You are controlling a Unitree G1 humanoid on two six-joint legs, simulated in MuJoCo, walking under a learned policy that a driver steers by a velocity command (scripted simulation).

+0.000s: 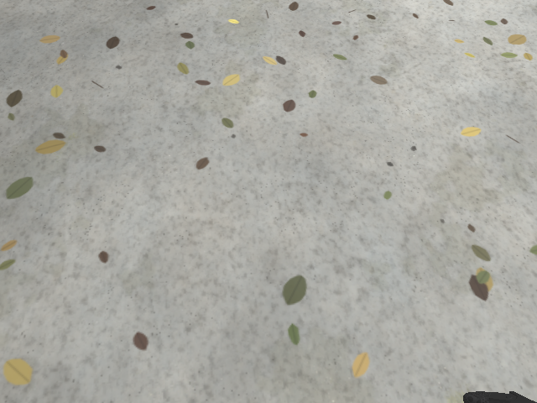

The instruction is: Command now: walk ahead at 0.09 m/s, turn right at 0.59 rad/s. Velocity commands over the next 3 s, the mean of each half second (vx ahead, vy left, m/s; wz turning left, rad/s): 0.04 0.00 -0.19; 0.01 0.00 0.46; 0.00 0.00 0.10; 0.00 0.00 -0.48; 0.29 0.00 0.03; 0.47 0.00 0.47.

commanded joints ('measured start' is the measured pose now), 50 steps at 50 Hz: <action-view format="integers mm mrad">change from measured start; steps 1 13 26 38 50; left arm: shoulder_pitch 67 65 -66 -215 -180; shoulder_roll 73 43 89 68 49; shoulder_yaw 30 10 26 38 39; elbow -65 -57 -33 -60 -24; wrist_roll -2 32 32 25 19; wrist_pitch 21 1 -29 -27 -46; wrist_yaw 8 -30 7 17 18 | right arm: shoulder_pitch -4 50 54 159 94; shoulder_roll -151 -154 -121 -265 -239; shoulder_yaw -44 -44 -44 -83 -81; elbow -54 44 47 -2 -51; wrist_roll -6 51 51 -7 36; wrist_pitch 13 41 67 27 59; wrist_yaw -13 4 9 24 -21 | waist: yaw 0 9 12 -69 -47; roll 179 157 -91 157 175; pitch -114 -138 -102 -127 -94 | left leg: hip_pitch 181 109 -74 405 334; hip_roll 228 226 54 352 177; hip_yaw -192 -77 -9 -434 -390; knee -217 -112 375 -165 -165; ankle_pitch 108 -50 -402 440 115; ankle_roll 180 115 -100 314 205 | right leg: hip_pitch -78 351 423 -204 -94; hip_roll -71 -59 -374 -79 -48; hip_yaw -45 -104 75 -15 5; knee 7 -786 -800 -3 -349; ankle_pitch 77 340 852 -107 196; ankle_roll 27 -106 -313 -7 48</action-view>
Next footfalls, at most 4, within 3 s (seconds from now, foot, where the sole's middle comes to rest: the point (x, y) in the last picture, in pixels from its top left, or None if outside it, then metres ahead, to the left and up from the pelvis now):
0.28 right None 0.06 -0.14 -0.77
0.68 left None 0.03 0.10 -0.77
1.22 right None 0.10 -0.12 -0.77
1.86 right None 0.08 -0.16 -0.77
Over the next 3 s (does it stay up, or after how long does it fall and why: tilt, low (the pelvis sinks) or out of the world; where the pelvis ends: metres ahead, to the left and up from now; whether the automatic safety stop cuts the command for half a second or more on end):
stays up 0.40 -0.01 -0.01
